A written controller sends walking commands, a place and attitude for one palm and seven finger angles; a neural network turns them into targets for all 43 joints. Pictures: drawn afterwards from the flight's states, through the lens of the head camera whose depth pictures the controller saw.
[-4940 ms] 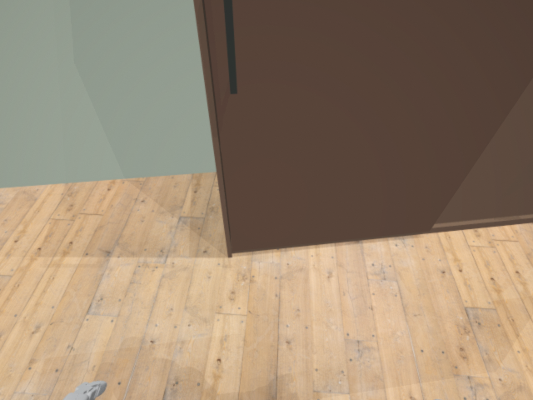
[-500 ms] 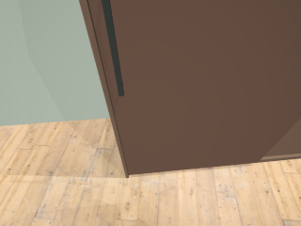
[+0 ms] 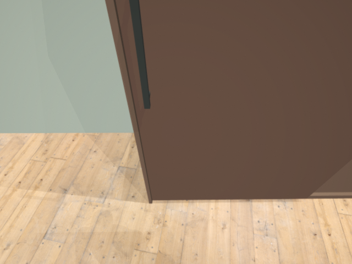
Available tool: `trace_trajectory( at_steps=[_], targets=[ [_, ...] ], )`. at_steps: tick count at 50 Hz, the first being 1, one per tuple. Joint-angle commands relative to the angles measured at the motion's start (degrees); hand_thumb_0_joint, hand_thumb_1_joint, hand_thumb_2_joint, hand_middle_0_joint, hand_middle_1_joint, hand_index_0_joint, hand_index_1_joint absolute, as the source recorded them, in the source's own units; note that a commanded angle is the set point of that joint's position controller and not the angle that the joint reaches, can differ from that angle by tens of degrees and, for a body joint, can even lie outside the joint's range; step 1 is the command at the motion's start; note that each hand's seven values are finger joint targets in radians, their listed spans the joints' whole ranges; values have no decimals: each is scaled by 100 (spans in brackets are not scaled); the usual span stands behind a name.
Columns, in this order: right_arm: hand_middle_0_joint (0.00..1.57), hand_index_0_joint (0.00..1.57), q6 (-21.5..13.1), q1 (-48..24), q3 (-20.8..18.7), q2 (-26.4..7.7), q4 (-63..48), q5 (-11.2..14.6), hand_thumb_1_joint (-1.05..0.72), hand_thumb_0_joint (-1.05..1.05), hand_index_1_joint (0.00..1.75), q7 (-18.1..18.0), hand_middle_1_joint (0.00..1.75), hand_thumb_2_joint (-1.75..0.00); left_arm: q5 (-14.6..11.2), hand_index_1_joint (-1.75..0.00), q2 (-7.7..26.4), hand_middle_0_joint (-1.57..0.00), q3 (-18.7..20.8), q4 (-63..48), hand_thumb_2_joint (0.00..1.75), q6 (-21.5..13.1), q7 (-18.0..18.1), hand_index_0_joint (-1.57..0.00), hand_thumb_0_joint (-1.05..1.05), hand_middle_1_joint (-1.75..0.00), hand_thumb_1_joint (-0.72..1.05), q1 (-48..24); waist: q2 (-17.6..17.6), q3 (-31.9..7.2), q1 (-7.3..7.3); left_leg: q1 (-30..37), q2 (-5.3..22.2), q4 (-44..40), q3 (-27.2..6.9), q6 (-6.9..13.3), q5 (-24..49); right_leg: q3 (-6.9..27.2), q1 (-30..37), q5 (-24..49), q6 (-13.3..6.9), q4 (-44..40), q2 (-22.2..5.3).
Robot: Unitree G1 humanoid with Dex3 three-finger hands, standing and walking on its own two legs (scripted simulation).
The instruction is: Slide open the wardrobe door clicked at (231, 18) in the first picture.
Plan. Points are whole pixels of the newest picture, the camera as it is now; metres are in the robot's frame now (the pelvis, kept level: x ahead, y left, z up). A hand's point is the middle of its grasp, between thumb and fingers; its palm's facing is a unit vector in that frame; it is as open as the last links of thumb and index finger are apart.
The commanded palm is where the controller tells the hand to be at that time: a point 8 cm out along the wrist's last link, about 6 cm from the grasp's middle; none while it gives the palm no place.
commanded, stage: look again from close up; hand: left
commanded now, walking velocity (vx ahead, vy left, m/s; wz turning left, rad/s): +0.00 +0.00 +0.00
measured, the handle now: (141, 49) +0.53 +0.13 +0.22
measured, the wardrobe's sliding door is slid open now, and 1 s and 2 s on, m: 0.00 0.00 0.00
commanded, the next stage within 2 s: raise the hand with hooked fingers in 1.54 s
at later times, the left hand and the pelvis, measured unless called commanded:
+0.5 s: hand out of the picture -0.01 +0.24 -0.18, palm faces +0.01 -0.98 -0.22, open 7.4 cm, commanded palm none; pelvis -0.02 +0.06 +0.00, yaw -1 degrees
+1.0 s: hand out of the picture +0.00 +0.21 -0.18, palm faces +0.01 -0.98 -0.18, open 7.3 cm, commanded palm none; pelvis +0.00 +0.04 +0.00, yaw -1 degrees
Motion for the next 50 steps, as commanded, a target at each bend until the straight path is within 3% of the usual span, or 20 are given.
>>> trace_trajectory(
  at_steps=[1, 2, 3, 5, 7, 8, 9, 10, 11, 16, 18, 22, 34, 50],
  targets=[
    [20, 20, -102, 83, -43, -157, -744, 36, -90, 0, 30, 115, 30, -90, 127, -30, 1086, -20, 140, -318, 90, -347, 219, -20, 0, -30, 90, 763, -542, -248, -77, -1014, -142, 1575, -74, 350, -832, 1438, 193, 4633, 338, -226, -1631],
    [20, 20, -118, 156, -78, -208, -739, 26, -90, 0, 30, 112, 30, -90, 134, -30, 921, -20, 103, -407, 90, -353, 178, -20, 0, -30, 90, 532, -2, -293, -185, -961, -110, 1546, -56, 399, -803, 1211, 109, 4225, -93, -165, -1553],
    [20, 20, -137, 281, -43, -37, -717, 22, -90, 0, 30, 134, 30, -90, 129, -30, 917, -20, 107, -433, 90, -357, 147, -20, 0, -30, 90, 319, 52, -499, -243, -727, -139, 1174, 78, 369, -604, 974, 105, 3962, -315, -73, -1483],
    [20, 20, -182, 641, -30, -148, -651, 3, -90, 0, 30, 146, 30, -90, 92, -30, 769, -20, 54, -526, 90, -303, 115, -20, 0, -30, 90, 239, -232, -595, -332, -214, -153, 455, -47, 386, 135, 737, -305, 1937, -197, 132, -1077],
    [20, 20, -240, 686, -37, -386, -691, -33, -90, 0, 30, 118, 30, -90, 55, -30, 483, -20, -2, -545, 90, -214, 88, -20, 0, -30, 90, 269, -211, -270, -237, -434, 187, 176, -347, 547, 539, 611, -622, 465, 1, 126, -720],
    [20, 20, -260, 709, -41, -420, -678, -60, -90, 0, 30, 101, 30, -90, 74, -30, 434, -20, -3, -545, 90, -188, 84, -20, 0, -30, 90, 272, -92, -26, -195, -677, 276, 93, -417, 610, 568, 549, -629, 278, 11, 187, -625],
    [20, 20, -264, 570, -13, -425, -701, -57, -90, 0, 30, 102, 30, -90, 77, -30, 455, -20, -13, -551, 90, -130, 57, -20, 0, -30, 90, 236, 406, 150, -126, -907, 238, -158, -578, 639, 401, 508, -597, 4, 41, 279, -596],
    [20, 20, -261, 473, -3, -450, -733, -52, -90, 0, 30, 97, 30, -90, 86, -30, 494, -20, -14, -553, 90, -104, 42, -20, 0, -30, 90, 289, 499, 310, -65, -1044, 237, -291, -615, 665, 227, 484, -593, -91, 60, 298, -565],
    [20, 20, -251, 421, 0, -463, -786, -41, -90, 0, 30, 96, 30, -90, 87, -30, 499, -20, -22, -552, 90, -86, 24, -20, 0, -30, 90, 318, 380, 459, -41, -1201, 215, -435, -653, 678, -179, 481, -625, -211, 74, 261, -551],
    [20, 20, -276, 509, -2, -566, -773, -46, -90, 0, 30, 97, 30, -90, 90, -30, 558, -20, -35, -562, 90, -62, -16, -20, 0, -30, 90, 300, 43, 383, -23, -1201, 166, -677, -746, 716, -613, 461, -554, -138, 97, 283, -597],
    [20, 20, -285, 548, 4, -575, -744, -47, -90, 0, 30, 97, 30, -90, 94, -30, 599, -20, -40, -590, 90, -59, -21, -20, 0, -30, 90, 261, 182, 335, -12, -1180, 160, -715, -741, 732, -571, 434, -502, -61, 100, 290, -616],
    [20, 20, -292, 591, 6, -602, -665, -43, -90, 0, 30, 102, 30, -90, 89, -30, 639, -20, -37, -605, 90, -54, -28, -20, 0, -30, 90, 215, 110, 273, -15, -1104, 161, -722, -704, 728, -470, 452, -505, 29, 107, 273, -648],
    [20, 20, -325, 684, 30, -503, -412, -14, -90, 0, 30, 82, 30, -90, 61, -30, 694, -20, -28, -527, 90, -104, -6, -20, 0, -30, 90, 173, -81, -86, -61, -551, 69, -241, -376, 682, 901, 570, -404, 696, 115, 240, -779],
    [20, 20, -300, 441, 16, -507, -285, -12, -90, 0, 30, 54, 30, -90, 71, -30, 754, -20, -7, -429, 90, -124, 3, -20, 0, -30, 90, 146, -68, -18, -69, -337, 75, -101, -252, 627, 1224, 644, -412, 1185, 76, 186, -828]
  ],
)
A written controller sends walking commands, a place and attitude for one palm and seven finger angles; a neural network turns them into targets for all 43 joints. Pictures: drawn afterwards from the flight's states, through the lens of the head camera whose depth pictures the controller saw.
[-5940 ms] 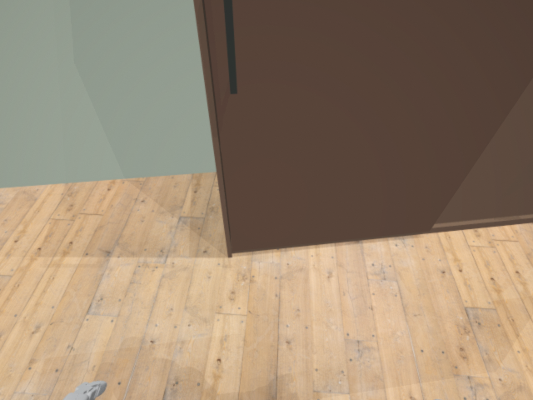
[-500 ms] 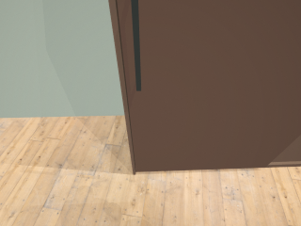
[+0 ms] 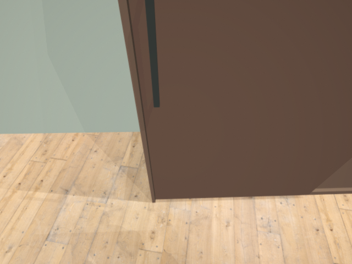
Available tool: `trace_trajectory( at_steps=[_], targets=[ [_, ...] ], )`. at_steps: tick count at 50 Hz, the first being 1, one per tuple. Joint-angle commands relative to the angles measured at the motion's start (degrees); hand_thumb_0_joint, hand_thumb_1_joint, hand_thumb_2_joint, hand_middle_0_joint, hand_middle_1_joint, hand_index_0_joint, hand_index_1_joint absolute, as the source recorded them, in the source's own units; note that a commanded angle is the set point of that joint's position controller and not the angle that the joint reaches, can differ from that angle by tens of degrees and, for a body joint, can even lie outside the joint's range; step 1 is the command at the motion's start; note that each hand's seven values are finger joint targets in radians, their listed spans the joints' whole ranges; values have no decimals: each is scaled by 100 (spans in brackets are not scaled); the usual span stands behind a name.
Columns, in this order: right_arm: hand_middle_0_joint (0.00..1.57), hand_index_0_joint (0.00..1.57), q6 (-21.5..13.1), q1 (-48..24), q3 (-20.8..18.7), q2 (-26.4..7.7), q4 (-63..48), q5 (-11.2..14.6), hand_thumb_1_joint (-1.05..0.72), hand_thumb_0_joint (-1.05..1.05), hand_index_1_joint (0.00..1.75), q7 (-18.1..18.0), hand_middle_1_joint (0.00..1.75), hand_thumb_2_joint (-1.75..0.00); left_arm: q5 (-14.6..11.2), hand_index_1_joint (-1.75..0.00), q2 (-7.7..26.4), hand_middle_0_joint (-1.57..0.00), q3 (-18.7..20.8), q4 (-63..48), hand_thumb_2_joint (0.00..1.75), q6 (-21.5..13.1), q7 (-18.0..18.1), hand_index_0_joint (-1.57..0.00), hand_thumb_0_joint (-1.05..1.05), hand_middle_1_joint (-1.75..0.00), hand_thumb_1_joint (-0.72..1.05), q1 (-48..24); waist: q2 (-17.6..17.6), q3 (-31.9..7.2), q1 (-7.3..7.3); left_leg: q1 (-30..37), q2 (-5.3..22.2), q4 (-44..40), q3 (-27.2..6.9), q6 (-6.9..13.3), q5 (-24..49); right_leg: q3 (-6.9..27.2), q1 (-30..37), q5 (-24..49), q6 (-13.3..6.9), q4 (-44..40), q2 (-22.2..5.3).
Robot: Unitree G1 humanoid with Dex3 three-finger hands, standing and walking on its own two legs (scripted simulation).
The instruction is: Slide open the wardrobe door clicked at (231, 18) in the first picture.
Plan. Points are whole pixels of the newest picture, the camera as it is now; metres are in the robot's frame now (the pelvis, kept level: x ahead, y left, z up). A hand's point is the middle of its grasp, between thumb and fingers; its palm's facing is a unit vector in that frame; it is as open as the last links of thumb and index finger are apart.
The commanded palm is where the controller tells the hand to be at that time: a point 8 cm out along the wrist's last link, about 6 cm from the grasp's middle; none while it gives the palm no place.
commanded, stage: look again from close up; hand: left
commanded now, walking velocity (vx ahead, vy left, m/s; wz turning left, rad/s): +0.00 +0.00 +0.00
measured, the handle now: (153, 47) +0.53 +0.10 +0.22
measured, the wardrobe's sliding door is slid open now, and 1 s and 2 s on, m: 0.00 0.00 0.00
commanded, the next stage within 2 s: raise the hand with hooked fingers in 0.54 s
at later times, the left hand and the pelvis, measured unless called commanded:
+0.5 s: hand out of the picture +0.03 +0.17 -0.17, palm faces +0.03 -0.97 -0.22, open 7.4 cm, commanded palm none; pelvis +0.00 -0.02 +0.00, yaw +0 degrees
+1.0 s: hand (97, 239) +0.17 +0.18 +0.00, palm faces +0.05 -1.00 +0.00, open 8.2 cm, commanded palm +0.12 +0.24 +0.00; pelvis -0.05 -0.02 -0.05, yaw +1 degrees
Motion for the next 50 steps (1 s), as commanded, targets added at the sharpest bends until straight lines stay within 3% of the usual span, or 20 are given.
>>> trace_trajectory(
  at_steps=[1, 18, 31, 32, 33, 34, 35, 36, 37, 38, 39, 41, 42, 43, 45, 47, 48, 50],
  targets=[
    [20, 20, -71, 317, -123, -577, -151, -14, -90, 0, 30, -32, 30, -90, 22, -30, 670, -20, 115, -191, 90, -60, 11, -20, 0, -30, 90, 347, 47, 43, -44, -93, 620, -440, -487, 114, 1476, 412, 58, 1421, -265, -388, -423],
    [20, 20, -64, 116, -140, -702, -119, -22, -90, 0, 30, -26, 30, -90, 20, -30, 877, -20, 166, -290, 90, -87, -3, -20, 0, -30, 90, 161, -36, -101, -19, 9, 656, -443, -464, 63, 1625, 421, 271, 1765, -313, -457, -451],
    [20, 20, -48, 23, -131, -785, -103, -27, -90, 0, 30, -11, 30, -90, 7, -30, 963, -20, 175, -303, 90, -88, -18, -20, 0, -30, 90, 54, 6, -32, -10, -1, 661, -563, -486, 27, 1407, 440, 228, 1516, -320, -591, -463],
    [20, 20, -58, -351, -168, -771, -473, 41, -90, 0, 30, 32, 30, -90, 48, -30, 798, -20, 148, -73, 90, -177, 248, -20, 0, -30, 90, 694, -46, -37, 143, -276, 693, 742, -153, -155, 1724, 813, 202, 4079, -118, -523, -826],
    [20, 20, -767, -640, -534, -1551, -2258, 104, -90, 0, 30, -364, 30, -90, -967, -32, 3139, -20, 1926, -8657, 89, -1164, 277, -20, 0, -32, 88, -3643, 1806, -1918, -227, 1030, 19, 100, -150, -182, 2412, 415, 401, 4099, -206, -331, -288],
    [20, 20, -1319, -483, -35, -1027, -2133, 66, -90, 0, 30, -459, 30, -90, -689, -33, 1548, -20, 637, -7443, 88, -902, 380, -20, 0, -33, 85, -1097, 2081, -2275, 159, 1370, 136, -177, -7, -256, 3627, 155, 802, 2836, -461, 16, -140],
    [20, 20, -1536, -265, 0, -1069, -1775, 136, -90, 0, 30, -366, 30, -90, -700, -34, 1353, -21, 775, -6314, 87, -749, 579, -21, 0, -34, 83, -504, 1248, -2024, 88, 1036, 250, -64, -177, -226, 3485, -45, 411, 1804, -364, 42, 58],
    [20, 20, -1592, -285, -133, -916, -2065, 261, -90, 0, 30, -239, 30, -90, -902, -36, 183, -21, 78, -6433, 86, -410, 424, -21, 0, -36, 81, 502, 467, -1359, -59, 597, 365, -129, -327, -126, 2970, -207, 104, 1490, -250, 3, 82],
    [20, 20, -1655, -387, -187, -1207, -2393, 306, -90, 0, 30, -222, 30, -90, -983, -37, 605, -21, 357, -7233, 85, -568, 324, -21, 0, -37, 78, -225, 4, -1200, -105, 212, 282, 25, -371, -38, 2216, -189, -65, 1530, -197, 15, 36],
    [20, 20, -1700, -450, -225, -1166, -2481, 260, -90, 0, 30, -241, 30, -90, -982, -39, 509, -21, 446, -6635, 84, -732, 193, -21, 0, -39, 76, -26, -688, -457, -244, -246, 219, 108, -391, -5, 1548, -249, -464, 1205, -161, -66, 72],
    [20, 20, -1737, -411, -312, -1289, -2604, 172, -90, 0, 30, -199, 30, -90, -1049, -40, 718, -21, 759, -6384, 83, -1063, 54, -21, 0, -40, 74, -191, -1225, -143, -283, -710, 136, 277, -430, 41, 938, -247, -941, 730, -100, -86, 95],
    [20, 20, -1746, -505, -407, -1278, -2804, 73, -90, 0, 30, -80, 30, -90, -1236, -43, 405, -22, 989, -5431, 81, -1802, -426, -22, 0, -43, 69, 831, -1615, 200, -38, -1630, 60, 696, -451, -36, 140, -280, -1632, -165, -108, 254, 155],
    [20, 20, -1760, -629, -414, -1253, -2924, 45, -90, 0, 30, 0, 30, -90, -1387, -45, 200, -22, 1002, -5047, 80, -2208, -761, -22, 0, -45, 67, 1306, -1548, 107, 117, -2030, 9, 961, -392, -89, -106, -248, -1849, -413, -132, 535, 143],
    [20, 20, -1736, -583, -461, -1250, -3056, 67, -90, 0, 30, 110, 30, -90, -1513, -47, 288, -22, 1272, -4820, 79, -2589, -1172, -22, 0, -47, 64, 1711, -987, -162, 340, -2187, -50, 1194, -329, -155, -15, -174, -1730, -203, -251, 882, 132],
    [20, 20, -1759, -819, -494, -1339, -3406, 66, -90, 0, 30, 238, 30, -90, -1791, -50, 663, -22, 1568, -5303, 77, -3288, -1984, -22, 0, -50, 60, 1582, -110, -781, 449, -2494, -115, 1789, -158, -214, 62, -1, -1789, 138, -370, 1522, 47],
    [20, 20, -1707, -946, -494, -1371, -3883, 124, -90, 0, 30, 263, 30, -90, -1846, -53, 1132, -22, 1912, -5811, 75, -3126, -2260, -22, 0, -53, 55, 1518, 90, -1522, 583, -2641, -188, 1996, -7, -117, 33, 187, -1557, 81, -334, 1643, 13],
    [20, 20, -1629, -922, -507, -1376, -4026, 136, -90, 0, 30, 251, 30, -90, -1912, -54, 1328, -23, 2070, -6037, 74, -2888, -2277, -23, 0, -54, 53, 1435, -64, -1586, 581, -2700, -180, 2014, -17, -95, -50, 296, -1491, -136, -294, 1549, 13],
    [20, 20, -1556, -1034, -447, -1325, -4398, 186, -90, 0, 30, 161, 30, -90, -2051, -57, 1276, -23, 1938, -7095, 72, -2538, -2181, -23, 0, -57, 48, 677, 128, -1722, 404, -2599, -169, 1964, -50, -33, -337, 346, -1629, -742, -226, 1384, 29]
  ],
)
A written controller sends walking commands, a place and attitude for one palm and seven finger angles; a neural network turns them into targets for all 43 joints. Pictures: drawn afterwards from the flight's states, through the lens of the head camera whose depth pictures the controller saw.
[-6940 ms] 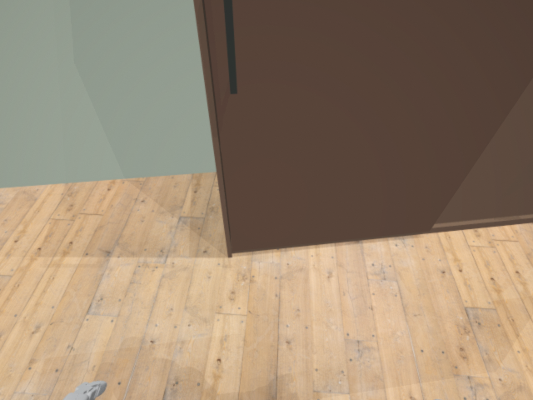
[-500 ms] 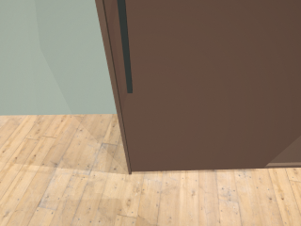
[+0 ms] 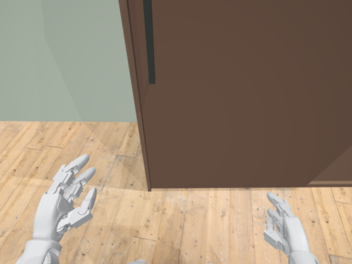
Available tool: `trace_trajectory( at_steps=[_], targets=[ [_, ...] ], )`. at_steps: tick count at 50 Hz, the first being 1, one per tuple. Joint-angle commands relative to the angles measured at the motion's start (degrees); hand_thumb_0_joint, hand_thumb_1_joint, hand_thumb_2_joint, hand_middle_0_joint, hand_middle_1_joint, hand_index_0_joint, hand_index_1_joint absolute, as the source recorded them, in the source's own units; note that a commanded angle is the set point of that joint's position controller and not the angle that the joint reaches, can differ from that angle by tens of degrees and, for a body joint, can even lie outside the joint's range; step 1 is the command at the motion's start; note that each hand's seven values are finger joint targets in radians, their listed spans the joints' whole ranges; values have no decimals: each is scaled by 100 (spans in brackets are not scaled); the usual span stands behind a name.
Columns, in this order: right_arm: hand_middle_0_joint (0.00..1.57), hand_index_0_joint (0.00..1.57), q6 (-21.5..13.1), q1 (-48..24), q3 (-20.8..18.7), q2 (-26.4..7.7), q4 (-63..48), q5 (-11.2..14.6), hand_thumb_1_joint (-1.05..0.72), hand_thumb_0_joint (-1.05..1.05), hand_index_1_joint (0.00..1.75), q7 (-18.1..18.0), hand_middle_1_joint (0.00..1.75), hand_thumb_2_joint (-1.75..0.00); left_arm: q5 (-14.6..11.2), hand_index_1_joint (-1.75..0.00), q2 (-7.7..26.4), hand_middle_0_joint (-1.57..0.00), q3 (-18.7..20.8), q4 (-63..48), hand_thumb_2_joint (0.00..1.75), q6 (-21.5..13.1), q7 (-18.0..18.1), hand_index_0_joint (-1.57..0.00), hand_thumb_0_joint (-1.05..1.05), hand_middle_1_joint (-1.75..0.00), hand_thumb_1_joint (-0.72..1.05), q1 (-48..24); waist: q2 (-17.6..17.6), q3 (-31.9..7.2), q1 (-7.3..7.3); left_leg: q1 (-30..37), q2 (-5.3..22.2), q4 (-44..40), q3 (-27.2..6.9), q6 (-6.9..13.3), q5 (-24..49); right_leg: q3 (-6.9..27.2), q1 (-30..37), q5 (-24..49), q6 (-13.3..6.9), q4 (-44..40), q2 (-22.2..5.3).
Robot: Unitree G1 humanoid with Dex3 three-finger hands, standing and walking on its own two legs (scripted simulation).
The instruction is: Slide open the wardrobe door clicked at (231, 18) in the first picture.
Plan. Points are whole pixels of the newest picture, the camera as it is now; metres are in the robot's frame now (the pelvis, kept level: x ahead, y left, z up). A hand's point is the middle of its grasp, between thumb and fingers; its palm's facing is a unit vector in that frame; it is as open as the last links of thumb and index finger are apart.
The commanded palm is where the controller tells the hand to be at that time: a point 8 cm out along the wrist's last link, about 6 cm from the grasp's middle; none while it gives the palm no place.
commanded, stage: raise the hand with hooked fingers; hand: left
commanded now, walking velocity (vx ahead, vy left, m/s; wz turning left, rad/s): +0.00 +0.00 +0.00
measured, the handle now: (149, 17) +0.58 +0.12 +0.27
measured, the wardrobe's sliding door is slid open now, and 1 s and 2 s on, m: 0.00 0.00 0.00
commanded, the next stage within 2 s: move the hooked fingers beside the handle in 1.74 s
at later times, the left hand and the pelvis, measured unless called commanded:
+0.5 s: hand (42, 176) +0.24 +0.26 +0.13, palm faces +0.16 -0.99 -0.04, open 11.2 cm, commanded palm +0.20 +0.30 +0.14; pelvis +0.01 +0.02 +0.02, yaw +1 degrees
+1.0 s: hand (0, 128) +0.27 +0.30 +0.22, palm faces +0.17 -0.98 -0.05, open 13.8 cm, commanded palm +0.23 +0.33 +0.23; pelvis +0.02 +0.02 +0.04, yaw +2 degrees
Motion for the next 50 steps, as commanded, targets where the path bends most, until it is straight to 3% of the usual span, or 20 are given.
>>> trace_trajectory(
  at_steps=[1, 2, 3, 4, 5, 8, 10, 13, 16, 18, 22, 23, 27, 30, 33, 37, 39, 44, 47, 50],
  targets=[
    [20, 20, -137, -297, -218, -652, -1311, 85, -90, 0, 30, -133, 30, -90, -362, -58, 1021, -23, 823, -2089, 71, 222, 11, -23, 0, -58, 46, 21, 379, -1057, 312, -9, -324, -471, 1, 173, 344, 458, 748, -146, 11, -1038, -40],
    [20, 20, -140, -166, -193, -603, -1280, 79, -90, 0, 30, -190, 30, -90, -351, -60, 1014, -23, 771, -2557, 70, 235, 198, -23, 0, -60, 43, -306, 671, -1099, 196, 228, -271, -475, -61, 192, 367, 462, 688, -116, 11, -1085, -7],
    [20, 20, -154, -104, -131, -590, -1214, 63, -90, 0, 30, -247, 30, -90, -315, -62, 1045, -24, 619, -3113, 69, 180, 388, -24, 0, -62, 41, -944, 530, -965, -10, 319, -196, -475, -224, 210, 168, 436, 455, -328, 23, -1103, 57],
    [20, 20, -197, -28, -121, -617, -1148, 45, -90, 0, 30, -301, 30, -90, -240, -63, 1097, -24, 576, -3480, 68, 119, 551, -24, 0, -63, 39, -1169, 857, -927, -60, 515, -159, -484, -299, 224, 203, 425, 435, -210, -13, -1113, 72],
    [20, 20, -240, 120, -67, -593, -1037, 35, -90, 0, 30, -341, 30, -90, -141, -64, 961, -24, 414, -3490, 67, 87, 664, -24, 0, -64, 36, -982, 875, -814, -124, 624, -127, -523, -359, 233, 340, 294, 430, 66, -43, -1043, 102],
    [20, 20, -344, 215, 77, -680, -761, 31, -90, 0, 30, -456, 30, -90, 65, -69, 841, -24, -91, -3383, 64, 107, 587, -24, 0, -69, 29, -1299, 757, -479, -386, 715, -64, -542, -480, 273, 476, 126, 323, 426, -14, -1006, 158],
    [20, 20, -408, 213, 111, -681, -640, 87, -90, 0, 30, -551, 30, -90, 79, -72, 947, -25, -108, -2882, 62, 339, 349, -25, 0, -72, 25, -1254, 604, -286, -411, 658, -81, -666, -515, 257, 309, 102, 414, 294, 14, -1173, 153],
    [20, 20, -421, 82, 147, -722, -604, 161, -90, 0, 30, -633, 30, -90, 4, -76, 1389, -25, 462, -1843, 59, 1071, 16, -25, 0, -76, 18, -891, 405, -224, -128, 475, -129, -914, -505, 226, 131, 167, 782, -15, 26, -1502, 114],
    [20, 20, -378, -148, 197, -630, -763, 194, -90, 0, 30, -666, 30, -90, -290, -81, 1616, -26, 1070, -1688, 56, 1782, -59, -26, 0, -81, 11, -631, 254, -612, 269, 594, -183, -1142, -413, 166, 456, 196, 1415, 181, 49, -1683, 15],
    [20, 20, -404, -247, 240, -554, -834, 158, -90, 0, 30, -622, 30, -90, -504, -84, 1780, -26, 1511, -1898, 54, 1999, 72, -26, 0, -84, 6, -609, 280, -880, 469, 770, -177, -1264, -423, 136, 802, 121, 1824, 551, 34, -1654, 31],
    [20, 20, -581, -87, 256, -492, -783, 105, -90, 0, 30, -463, 30, -90, -550, -90, 1516, -27, 1416, -2822, 50, 1749, 418, -27, 0, -90, -3, -862, 467, -894, 375, 1266, -120, -1450, -394, 101, 1485, -104, 1878, 1488, 18, -1573, 141],
    [20, 20, -618, -63, 255, -526, -752, 79, -90, 0, 30, -440, 30, -90, -507, -92, 1539, -27, 1367, -2828, 49, 1687, 442, -27, 0, -92, -6, -944, 325, -756, 328, 1250, -101, -1455, -407, 122, 1537, -86, 1872, 1548, 18, -1598, 164],
    [20, 20, -692, 53, 221, -663, -548, 140, -90, 0, 30, -474, 30, -90, -318, -98, 1376, -27, 916, -2593, 45, 1743, 263, -27, 0, -98, -15, -1470, 553, -254, 65, 1442, -70, -1665, -419, 139, 1129, -99, 1576, 1202, 42, -1820, 160],
    [20, 20, -689, -2, 225, -729, -499, 195, -90, 0, 30, -612, 30, -90, -319, -102, 1693, -28, 1094, -2369, 42, 2086, 55, -28, 0, -102, -22, -1889, 511, -165, 133, 1525, -97, -1840, -418, 170, 924, -24, 1763, 977, 39, -2054, 123],
    [20, 20, -680, -105, 271, -709, -500, 183, -90, 0, 30, -690, 30, -90, -320, -107, 2182, -29, 1525, -2641, 39, 2300, 23, -29, 0, -107, -29, -2265, 721, -492, 290, 1865, -112, -1987, -455, 156, 1259, -50, 2168, 1285, 4, -2122, 129],
    [20, 20, -688, -214, 338, -604, -500, 173, -90, 0, 30, -687, 30, -90, -422, -112, 2213, -29, 1740, -2846, 35, 2375, 80, -29, 0, -112, -38, -2603, 854, -661, 368, 2288, -126, -2154, -447, 89, 1850, -138, 2491, 1908, -12, -2182, 157],
    [20, 20, -658, -272, 371, -600, -444, 186, -90, 0, 30, -683, 30, -90, -465, -115, 2213, -29, 1759, -2582, 33, 2517, 30, -29, 0, -115, -43, -2773, 814, -466, 373, 2312, -121, -2231, -428, 91, 1900, -140, 2527, 2014, -17, -2275, 177],
    [20, 20, -454, -374, 419, -632, -410, 296, -90, 0, 30, -716, 30, -90, -395, -120, 2164, -30, 1538, -1839, 30, 3278, -240, -30, 0, -120, -50, -3244, 616, 14, 324, 2297, -110, -2474, -425, 129, 1652, -116, 2476, 1855, -7, -2549, 149],
    [20, 20, -330, -504, 455, -607, -523, 317, -90, 0, 30, -728, 30, -90, -311, -120, 2399, -30, 1584, -2070, 30, 3650, -306, -30, 0, -120, -50, -3771, 771, -276, 333, 2522, -134, -2537, -434, 143, 1703, -86, 2601, 1878, -10, -2644, 132],
    [20, 20, -263, -628, 507, -547, -594, 286, -90, 0, 30, -715, 30, -90, -293, -120, 2745, -30, 1855, -2434, 30, 3702, -275, -30, 0, -120, -50, -4236, 752, -613, 375, 2772, -152, -2552, -452, 153, 1970, -84, 2834, 2100, -29, -2693, 152]
  ],
)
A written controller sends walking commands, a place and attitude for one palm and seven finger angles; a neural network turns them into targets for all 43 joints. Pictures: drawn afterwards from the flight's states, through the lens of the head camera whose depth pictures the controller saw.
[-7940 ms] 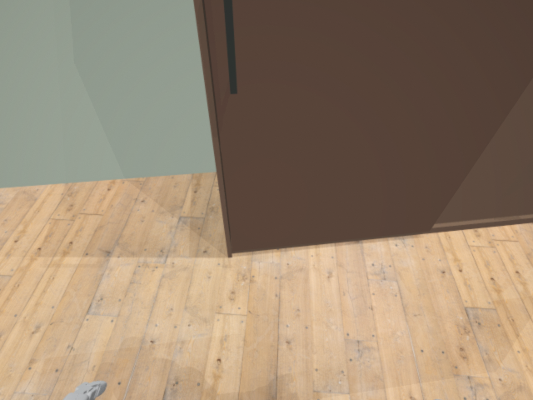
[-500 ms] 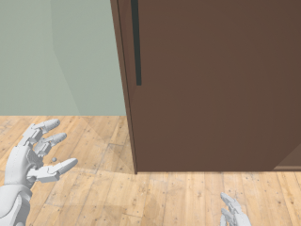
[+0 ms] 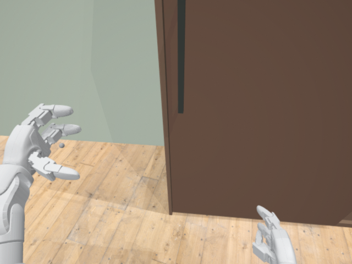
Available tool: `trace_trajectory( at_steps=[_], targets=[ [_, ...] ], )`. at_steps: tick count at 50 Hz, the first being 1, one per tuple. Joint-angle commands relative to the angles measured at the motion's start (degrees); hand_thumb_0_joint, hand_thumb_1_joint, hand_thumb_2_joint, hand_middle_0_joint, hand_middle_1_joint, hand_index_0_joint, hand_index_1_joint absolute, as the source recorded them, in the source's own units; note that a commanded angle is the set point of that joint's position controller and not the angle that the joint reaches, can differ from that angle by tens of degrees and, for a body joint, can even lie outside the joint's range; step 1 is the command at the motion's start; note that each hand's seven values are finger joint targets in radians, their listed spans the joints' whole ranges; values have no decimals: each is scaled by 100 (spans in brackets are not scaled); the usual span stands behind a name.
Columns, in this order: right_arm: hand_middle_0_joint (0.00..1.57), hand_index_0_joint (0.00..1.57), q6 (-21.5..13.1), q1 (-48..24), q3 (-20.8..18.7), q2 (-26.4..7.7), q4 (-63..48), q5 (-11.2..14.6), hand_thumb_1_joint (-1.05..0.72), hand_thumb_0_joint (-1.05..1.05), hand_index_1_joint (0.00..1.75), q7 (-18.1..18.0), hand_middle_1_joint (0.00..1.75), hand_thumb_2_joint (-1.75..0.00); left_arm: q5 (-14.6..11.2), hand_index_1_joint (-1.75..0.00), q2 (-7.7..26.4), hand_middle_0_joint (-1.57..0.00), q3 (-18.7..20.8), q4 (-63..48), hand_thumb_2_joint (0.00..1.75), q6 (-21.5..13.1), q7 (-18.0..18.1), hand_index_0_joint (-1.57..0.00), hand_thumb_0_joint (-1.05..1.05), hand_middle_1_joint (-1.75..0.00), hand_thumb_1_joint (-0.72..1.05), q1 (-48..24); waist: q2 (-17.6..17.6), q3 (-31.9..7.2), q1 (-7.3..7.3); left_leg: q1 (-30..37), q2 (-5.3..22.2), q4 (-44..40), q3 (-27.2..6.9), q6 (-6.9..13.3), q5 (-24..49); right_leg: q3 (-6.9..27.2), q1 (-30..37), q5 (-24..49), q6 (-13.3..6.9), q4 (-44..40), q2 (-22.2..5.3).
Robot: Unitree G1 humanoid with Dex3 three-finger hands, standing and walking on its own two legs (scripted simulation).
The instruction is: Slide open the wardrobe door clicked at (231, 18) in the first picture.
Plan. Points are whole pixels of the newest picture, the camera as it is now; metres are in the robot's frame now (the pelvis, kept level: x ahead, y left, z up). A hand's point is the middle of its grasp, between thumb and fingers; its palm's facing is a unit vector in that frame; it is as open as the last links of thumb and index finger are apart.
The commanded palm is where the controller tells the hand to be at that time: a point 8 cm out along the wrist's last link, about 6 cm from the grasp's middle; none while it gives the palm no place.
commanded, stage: raise the hand with hooked fingers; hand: left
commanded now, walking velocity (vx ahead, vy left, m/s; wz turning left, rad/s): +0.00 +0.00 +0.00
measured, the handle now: (181, 59) +0.56 +0.08 +0.23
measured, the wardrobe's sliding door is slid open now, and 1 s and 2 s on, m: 0.00 0.00 0.00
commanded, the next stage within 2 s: move the hooked fingers beside the handle in 0.74 s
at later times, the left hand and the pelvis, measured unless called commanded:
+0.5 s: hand (59, 123) +0.28 +0.27 +0.22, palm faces +0.10 -0.99 -0.04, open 14.0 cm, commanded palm +0.24 +0.30 +0.23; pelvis +0.00 -0.01 +0.01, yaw -1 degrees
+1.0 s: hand (65, 118) +0.29 +0.26 +0.22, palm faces +0.12 -0.99 -0.04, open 14.0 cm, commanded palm +0.26 +0.29 +0.23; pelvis +0.00 -0.01 +0.01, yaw +0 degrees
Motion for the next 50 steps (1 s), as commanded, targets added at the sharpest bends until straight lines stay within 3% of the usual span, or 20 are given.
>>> trace_trajectory(
  at_steps=[1, 5, 9, 13, 15, 18, 20, 23, 25, 27, 28, 29, 33, 38, 42, 43, 45, 47, 48, 50],
  targets=[
    [20, 20, -216, -794, -288, -654, -979, -16, -90, 0, 30, -65, 30, -90, -71, -120, 1712, -30, 737, -1603, 30, -180, -38, -30, 0, -120, -50, -2097, 201, -1150, -84, 545, -46, -680, -259, 18, 1359, 120, 313, 1359, -184, -468, 180],
    [20, 20, -124, -868, -251, -642, -889, -5, -90, 0, 30, -73, 30, -90, -134, -120, 1907, -30, 947, -1209, 30, -138, -65, -30, 0, -120, -50, -2387, 131, -954, -90, 526, -57, -793, -216, 50, 1225, 129, 346, 1269, -186, -640, 182],
    [20, 20, -29, -937, -234, -695, -840, 68, -90, 0, 30, -76, 30, -90, -33, -120, 1935, -30, 724, -642, 30, 274, -185, -30, 0, -120, -50, -2793, 434, -685, -109, 448, -69, -902, -202, 47, 1059, 165, 237, 1100, -196, -774, 127],
    [20, 20, 8, -976, -241, -712, -904, 115, -90, 0, 30, -48, 30, -90, 35, -120, 1893, -30, 486, -390, 30, 589, -341, -30, 0, -120, -50, -3030, 193, -746, -130, 522, -56, -918, -232, 69, 1098, 181, 233, 1106, -183, -813, 124],
    [20, 20, 36, -920, -273, -752, -938, 117, -90, 0, 30, -7, 30, -90, -6, -120, 1872, -30, 547, -212, 30, 626, -415, -30, 0, -120, -50, -2667, -132, -846, -92, 475, -65, -906, -240, 83, 1165, 149, 265, 1215, -173, -754, 120],
    [20, 20, 91, -997, -300, -750, -1035, 106, -90, 0, 30, 69, 30, -90, -136, -120, 2039, -30, 832, -453, 30, 535, -488, -30, 0, -120, -50, -2428, -205, -1067, -1, 524, -91, -808, -166, 102, 1292, 209, 388, 1410, -162, -725, 118],
    [20, 20, 100, -1014, -328, -756, -1085, 97, -90, 0, 30, 92, 30, -90, -164, -120, 2191, -30, 1026, -745, 30, 434, -431, -30, 0, -120, -50, -2529, -108, -1217, 21, 588, -98, -807, -137, 112, 1385, 204, 439, 1506, -164, -695, 116],
    [20, 20, 94, -1057, -322, -722, -1074, 86, -90, 0, 30, 100, 30, -90, -134, -120, 2246, -30, 1094, -981, 30, 324, -239, -30, 0, -120, -50, -2704, 24, -1030, 18, 543, -78, -827, -97, 103, 1220, 240, 328, 1217, -154, -786, 128],
    [20, 20, 63, -1039, -322, -706, -1048, 83, -90, 0, 30, 68, 30, -90, -70, -120, 2146, -30, 1000, -993, 30, 287, -107, -30, 0, -120, -50, -2870, 403, -845, -29, 545, -78, -902, -99, 94, 1048, 250, 217, 979, -175, -837, 109],
    [20, 20, 47, -1015, -331, -709, -1016, 96, -90, 0, 30, 31, 30, -90, 15, -120, 2033, -30, 846, -1107, 30, 275, -32, -30, 0, -120, -50, -3014, 587, -862, -86, 638, -68, -935, -90, 88, 1038, 244, 206, 946, -180, -848, 115],
    [20, 20, 36, -1038, -318, -702, -1008, 87, -90, 0, 30, 17, 30, -90, 55, -120, 2031, -30, 794, -1160, 30, 289, -6, -30, 0, -120, -50, -3095, 432, -821, -79, 621, -59, -926, -103, 92, 998, 252, 204, 881, -174, -871, 124],
    [20, 20, 26, -1034, -311, -708, -994, 99, -90, 0, 30, -6, 30, -90, 98, -120, 1991, -30, 698, -1101, 30, 316, 1, -30, 0, -120, -50, -3133, 622, -778, -112, 612, -68, -965, -97, 92, 881, 271, 165, 758, -172, -905, 105],
    [20, 20, 20, -1003, -308, -729, -950, 83, -90, 0, 30, -67, 30, -90, 73, -120, 1954, -30, 692, -780, 30, 409, -93, -30, 0, -120, -50, -2859, 139, -733, -93, 581, -66, -974, -121, 124, 812, 270, 199, 715, -142, -956, 123],
    [20, 20, 52, -1029, -300, -749, -945, 98, -90, 0, 30, -36, 30, -90, -19, -120, 2023, -30, 798, -548, 30, 504, -239, -30, 0, -120, -50, -2676, -96, -801, -50, 514, -76, -935, -121, 121, 899, 255, 243, 857, -125, -917, 119],
    [20, 20, 36, -1041, -297, -718, -1024, 97, -90, 0, 30, -5, 30, -90, -14, -120, 2042, -30, 790, -866, 30, 440, -230, -30, 0, -120, -50, -2893, 223, -1061, -59, 668, -97, -907, -128, 110, 1159, 219, 320, 1197, -154, -791, 118],
    [20, 20, 33, -1066, -279, -690, -1001, 87, -90, 0, 30, 0, 30, -90, -21, -120, 1988, -30, 716, -772, 30, 435, -213, -30, 0, -120, -50, -2973, 20, -927, -76, 595, -86, -857, -104, 117, 1099, 265, 255, 1142, -127, -839, 120],
    [20, 20, 15, -1000, -288, -704, -932, 104, -90, 0, 30, -29, 30, -90, 14, -120, 1824, -30, 495, -703, 30, 357, -174, -30, 0, -120, -50, -3379, 75, -883, -203, 644, -73, -897, -135, 110, 933, 254, 126, 946, -119, -865, 124],
    [20, 20, -18, -998, -292, -689, -909, 113, -90, 0, 30, -54, 30, -90, 47, -120, 1622, -30, 277, -716, 30, 300, -130, -30, 0, -120, -50, -3541, 293, -865, -241, 725, -76, -905, -152, 106, 869, 257, 24, 868, -136, -858, 127],
    [20, 20, -24, -1004, -282, -682, -894, 109, -90, 0, 30, -60, 30, -90, 73, -120, 1552, -30, 179, -669, 30, 308, -101, -30, 0, -120, -50, -3615, 157, -803, -234, 688, -67, -892, -159, 106, 840, 265, 5, 819, -137, -872, 135],
    [20, 20, -41, -980, -280, -682, -847, 112, -90, 0, 30, -91, 30, -90, 151, -120, 1387, -30, -70, -630, 30, 315, -29, -30, 0, -120, -50, -3948, 316, -844, -293, 727, -69, -928, -205, 97, 821, 250, -19, 806, -148, -846, 108]
  ],
)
